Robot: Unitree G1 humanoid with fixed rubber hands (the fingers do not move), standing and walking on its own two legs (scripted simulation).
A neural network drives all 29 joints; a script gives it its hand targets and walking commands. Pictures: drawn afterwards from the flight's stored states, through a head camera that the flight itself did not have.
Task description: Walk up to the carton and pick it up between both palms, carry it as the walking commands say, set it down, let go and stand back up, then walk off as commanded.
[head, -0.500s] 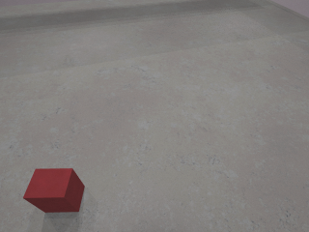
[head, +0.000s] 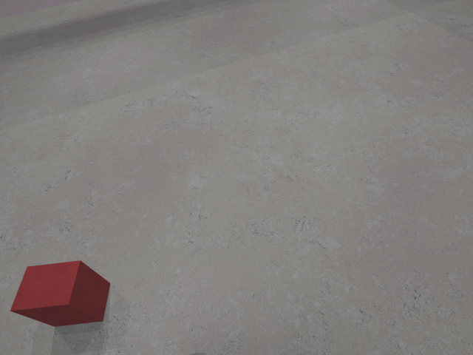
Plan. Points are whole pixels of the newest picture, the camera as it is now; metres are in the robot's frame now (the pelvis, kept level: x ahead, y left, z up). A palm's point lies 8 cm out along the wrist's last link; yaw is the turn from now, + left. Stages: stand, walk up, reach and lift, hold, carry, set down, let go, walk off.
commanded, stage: walk off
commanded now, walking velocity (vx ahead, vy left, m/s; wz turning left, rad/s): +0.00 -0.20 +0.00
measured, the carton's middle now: (66, 295) +0.46 +0.72 -0.64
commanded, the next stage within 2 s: stand in 1.70 s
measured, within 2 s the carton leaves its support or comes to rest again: neither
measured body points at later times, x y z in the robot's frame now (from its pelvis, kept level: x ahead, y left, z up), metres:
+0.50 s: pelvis -0.01 -0.10 +0.01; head +0.01 -0.07 +0.46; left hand +0.02 +0.15 -0.15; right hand +0.00 -0.37 -0.11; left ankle -0.02 +0.01 -0.74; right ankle -0.02 -0.26 -0.65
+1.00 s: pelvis -0.02 -0.25 +0.00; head +0.00 -0.25 +0.45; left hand +0.03 -0.01 -0.14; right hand +0.05 -0.51 -0.14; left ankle -0.04 -0.17 -0.70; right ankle -0.01 -0.32 -0.74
